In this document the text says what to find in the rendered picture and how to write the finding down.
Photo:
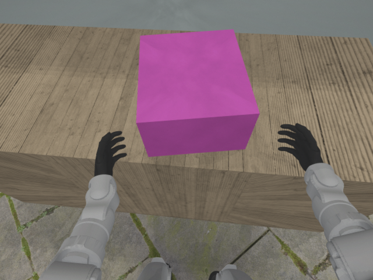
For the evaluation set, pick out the robot left forearm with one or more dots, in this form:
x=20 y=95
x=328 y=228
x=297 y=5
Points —
x=86 y=244

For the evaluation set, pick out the robot right upper arm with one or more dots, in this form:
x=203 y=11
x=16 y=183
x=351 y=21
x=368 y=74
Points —
x=351 y=255

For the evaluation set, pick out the robot shin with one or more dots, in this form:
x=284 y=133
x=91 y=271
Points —
x=158 y=259
x=229 y=266

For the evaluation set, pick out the left robot hand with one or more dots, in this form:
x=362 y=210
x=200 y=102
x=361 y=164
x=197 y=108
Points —
x=105 y=160

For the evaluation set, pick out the carton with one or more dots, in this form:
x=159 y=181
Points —
x=194 y=94

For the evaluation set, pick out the robot left shin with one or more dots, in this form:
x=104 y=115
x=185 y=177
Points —
x=158 y=259

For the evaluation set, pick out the pedestal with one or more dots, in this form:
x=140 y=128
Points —
x=62 y=88

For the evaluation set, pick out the robot left upper arm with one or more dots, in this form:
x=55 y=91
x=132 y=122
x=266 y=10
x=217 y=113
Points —
x=59 y=270

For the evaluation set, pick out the robot right shin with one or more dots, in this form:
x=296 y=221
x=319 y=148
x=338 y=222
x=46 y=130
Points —
x=229 y=266

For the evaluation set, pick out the right robot hand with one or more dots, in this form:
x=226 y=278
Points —
x=306 y=149

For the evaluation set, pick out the robot right forearm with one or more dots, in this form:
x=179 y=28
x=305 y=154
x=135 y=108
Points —
x=329 y=203

